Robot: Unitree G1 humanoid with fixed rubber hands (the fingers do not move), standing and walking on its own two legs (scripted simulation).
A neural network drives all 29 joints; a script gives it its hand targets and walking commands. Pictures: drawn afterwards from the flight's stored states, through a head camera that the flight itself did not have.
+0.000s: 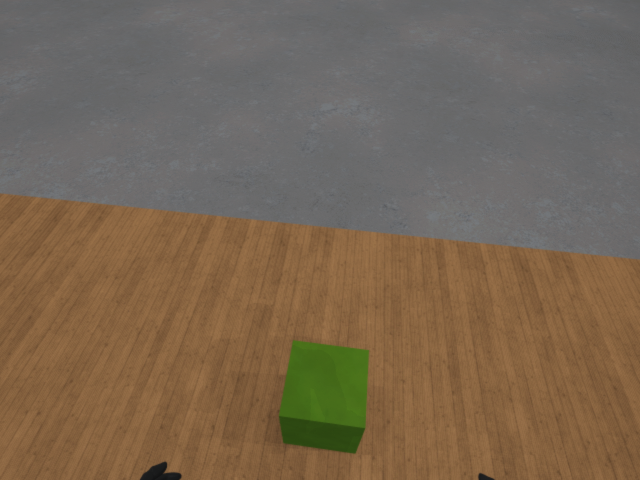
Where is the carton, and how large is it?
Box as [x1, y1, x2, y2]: [279, 340, 368, 453]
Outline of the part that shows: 293,340 279,412 283,442 354,453 365,426 368,350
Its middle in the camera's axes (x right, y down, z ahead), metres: +0.01 +0.45 +1.09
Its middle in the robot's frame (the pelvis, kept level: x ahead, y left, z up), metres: +0.44 -0.02 -0.64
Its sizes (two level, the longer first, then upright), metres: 0.210 0.200 0.250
